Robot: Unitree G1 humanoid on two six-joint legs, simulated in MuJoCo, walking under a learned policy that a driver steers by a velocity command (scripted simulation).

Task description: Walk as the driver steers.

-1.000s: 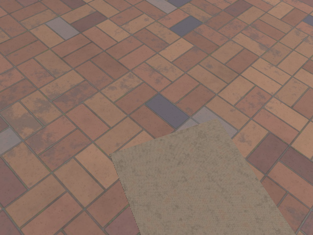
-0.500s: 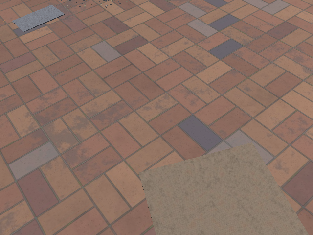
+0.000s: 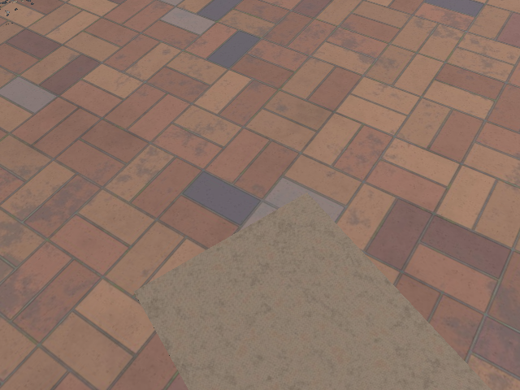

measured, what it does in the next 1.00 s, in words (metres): walks ahead, turning left: left foot, then right foot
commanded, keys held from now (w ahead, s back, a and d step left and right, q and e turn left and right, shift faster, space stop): e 0.12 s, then no key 0.02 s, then w+q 0.22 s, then q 0.64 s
